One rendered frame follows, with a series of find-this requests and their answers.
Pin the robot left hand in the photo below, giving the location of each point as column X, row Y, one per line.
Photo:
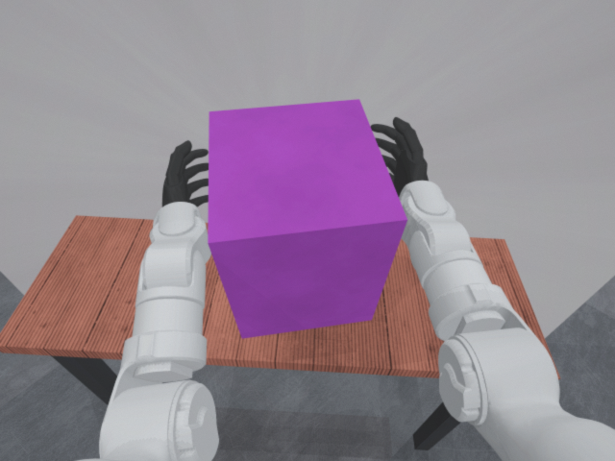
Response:
column 176, row 188

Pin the right robot upper arm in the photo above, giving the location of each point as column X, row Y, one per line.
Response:
column 503, row 383

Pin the left robot upper arm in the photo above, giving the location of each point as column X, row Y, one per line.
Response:
column 173, row 421

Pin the carton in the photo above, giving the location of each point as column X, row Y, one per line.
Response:
column 304, row 219

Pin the left robot forearm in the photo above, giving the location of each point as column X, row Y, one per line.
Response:
column 168, row 343

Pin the table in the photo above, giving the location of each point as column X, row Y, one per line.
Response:
column 80, row 309

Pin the robot right hand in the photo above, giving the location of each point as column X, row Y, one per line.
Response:
column 410, row 165

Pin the right robot forearm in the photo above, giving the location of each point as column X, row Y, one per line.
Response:
column 462, row 298

